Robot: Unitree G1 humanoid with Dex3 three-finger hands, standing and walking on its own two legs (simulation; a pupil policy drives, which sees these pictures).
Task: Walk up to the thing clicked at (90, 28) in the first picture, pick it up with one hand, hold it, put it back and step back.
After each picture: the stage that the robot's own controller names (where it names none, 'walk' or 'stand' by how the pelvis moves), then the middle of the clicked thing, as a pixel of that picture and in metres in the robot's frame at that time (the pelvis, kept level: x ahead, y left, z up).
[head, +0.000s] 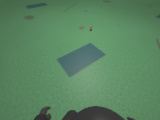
stand; (90, 28) +2.32 +0.04 -0.72
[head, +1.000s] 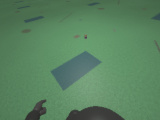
walk; (85, 36) +2.16 +0.25 -0.70
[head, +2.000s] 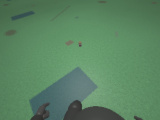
walk; (80, 44) +1.50 +0.34 -0.72
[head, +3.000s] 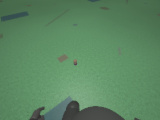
walk; (75, 62) +0.96 +0.31 -0.71
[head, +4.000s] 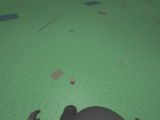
walk; (72, 81) +0.60 +0.21 -0.70
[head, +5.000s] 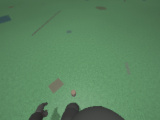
walk; (73, 93) +0.36 +0.19 -0.69
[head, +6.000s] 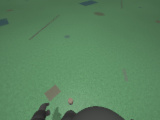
stand; (70, 101) +0.29 +0.20 -0.72
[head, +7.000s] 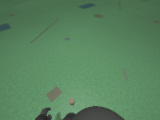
stand; (71, 102) +0.31 +0.20 -0.73
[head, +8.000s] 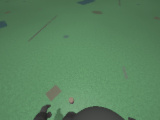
stand; (71, 100) +0.29 +0.21 -0.72
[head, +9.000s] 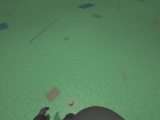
stand; (70, 102) +0.30 +0.21 -0.73
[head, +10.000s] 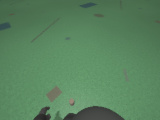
stand; (71, 102) +0.30 +0.20 -0.73
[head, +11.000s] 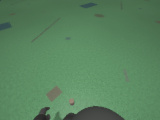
stand; (71, 102) +0.30 +0.20 -0.73
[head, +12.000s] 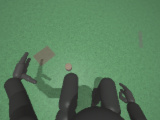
go down; (68, 67) +0.39 +0.19 -0.41
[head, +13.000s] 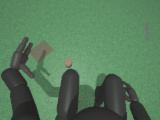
go down; (68, 63) +0.40 +0.20 -0.32
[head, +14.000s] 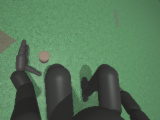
close in; (44, 57) +0.39 +0.24 -0.23
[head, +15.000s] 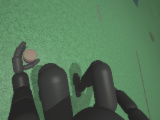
close; (29, 56) +0.39 +0.25 -0.22
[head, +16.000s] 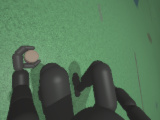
lift; (31, 57) +0.37 +0.24 -0.23
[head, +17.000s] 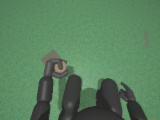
lift; (62, 69) +0.31 +0.20 -0.04
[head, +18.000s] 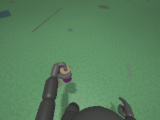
hold; (66, 74) +0.31 +0.17 +0.00
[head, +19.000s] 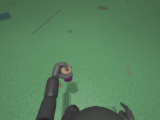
hold; (67, 74) +0.32 +0.17 -0.01
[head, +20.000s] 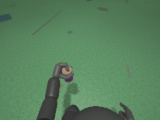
crouch; (67, 74) +0.32 +0.16 +0.00
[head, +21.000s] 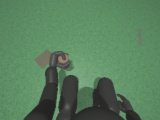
crouch; (64, 62) +0.39 +0.18 -0.10
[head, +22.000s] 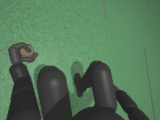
lower; (28, 54) +0.40 +0.26 -0.23
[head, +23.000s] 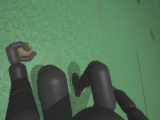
lower; (25, 53) +0.40 +0.27 -0.23
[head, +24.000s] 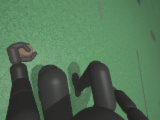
lower; (26, 53) +0.40 +0.26 -0.23
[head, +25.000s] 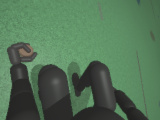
lower; (26, 54) +0.40 +0.26 -0.23
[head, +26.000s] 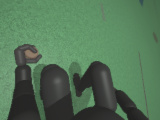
loosen; (31, 55) +0.39 +0.25 -0.23
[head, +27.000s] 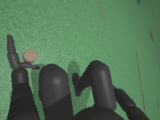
withdraw; (30, 57) +0.38 +0.24 -0.23
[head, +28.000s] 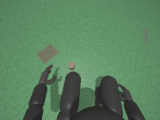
walk; (71, 66) +0.41 +0.18 -0.38
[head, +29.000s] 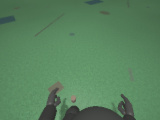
stand; (73, 99) +0.33 +0.16 -0.66
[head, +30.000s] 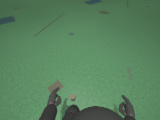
stand; (72, 97) +0.34 +0.17 -0.66
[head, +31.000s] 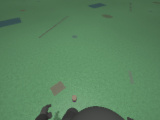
stand; (74, 98) +0.35 +0.16 -0.70
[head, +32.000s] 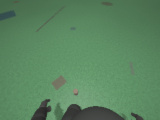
walk; (75, 92) +0.35 +0.16 -0.71
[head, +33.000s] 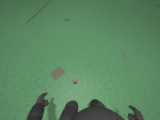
walk; (75, 80) +0.46 +0.14 -0.71
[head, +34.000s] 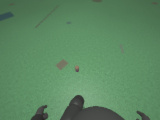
walk; (77, 68) +0.73 +0.25 -0.70
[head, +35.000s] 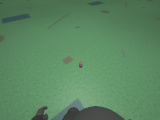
stand; (80, 64) +0.97 +0.17 -0.71
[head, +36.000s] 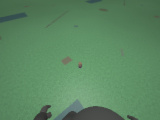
stand; (80, 65) +0.94 +0.17 -0.73
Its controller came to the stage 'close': yes
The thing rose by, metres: 0.71
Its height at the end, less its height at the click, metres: +0.00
